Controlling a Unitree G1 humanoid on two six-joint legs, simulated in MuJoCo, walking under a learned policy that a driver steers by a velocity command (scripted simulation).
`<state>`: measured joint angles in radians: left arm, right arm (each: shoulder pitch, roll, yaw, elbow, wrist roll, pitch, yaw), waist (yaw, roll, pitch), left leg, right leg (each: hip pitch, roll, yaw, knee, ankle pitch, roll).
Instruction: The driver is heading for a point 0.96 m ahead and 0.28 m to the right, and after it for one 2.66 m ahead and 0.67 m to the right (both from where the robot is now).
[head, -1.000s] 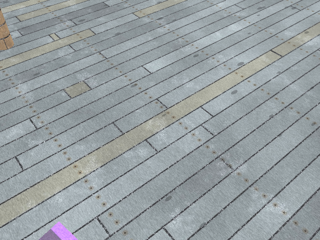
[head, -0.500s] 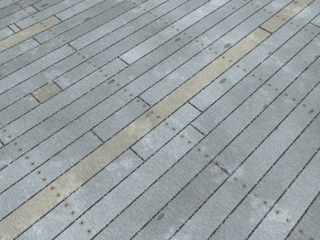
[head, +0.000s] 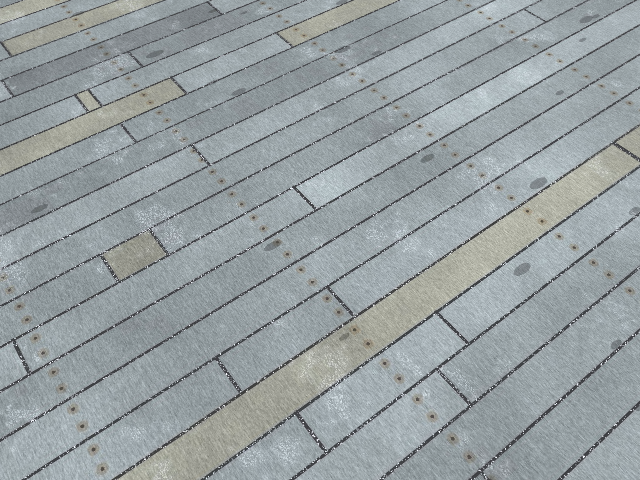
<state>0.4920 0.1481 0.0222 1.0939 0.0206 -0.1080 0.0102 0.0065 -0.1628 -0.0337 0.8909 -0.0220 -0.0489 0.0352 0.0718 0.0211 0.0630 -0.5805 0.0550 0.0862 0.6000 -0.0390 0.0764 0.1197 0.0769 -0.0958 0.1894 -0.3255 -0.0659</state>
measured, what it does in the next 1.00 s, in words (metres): walks ahead, turning right: left foot, then right foot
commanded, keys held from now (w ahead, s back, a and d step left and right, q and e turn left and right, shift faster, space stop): w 0.20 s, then w+e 0.80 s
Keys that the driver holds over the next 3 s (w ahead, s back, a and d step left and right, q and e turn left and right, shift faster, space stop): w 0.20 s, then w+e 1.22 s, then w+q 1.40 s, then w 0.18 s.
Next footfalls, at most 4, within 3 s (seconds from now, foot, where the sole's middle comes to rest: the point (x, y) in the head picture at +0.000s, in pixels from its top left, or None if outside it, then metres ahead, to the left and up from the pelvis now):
0.06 left None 0.22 0.09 -0.77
0.64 right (394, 460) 0.50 -0.08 -0.77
1.18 left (384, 302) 0.87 -0.06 -0.77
1.68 right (520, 295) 0.92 -0.39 -0.77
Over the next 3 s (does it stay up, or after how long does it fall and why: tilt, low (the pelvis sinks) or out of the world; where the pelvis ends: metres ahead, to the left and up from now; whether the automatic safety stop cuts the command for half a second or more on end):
stays up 1.50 -0.48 0.01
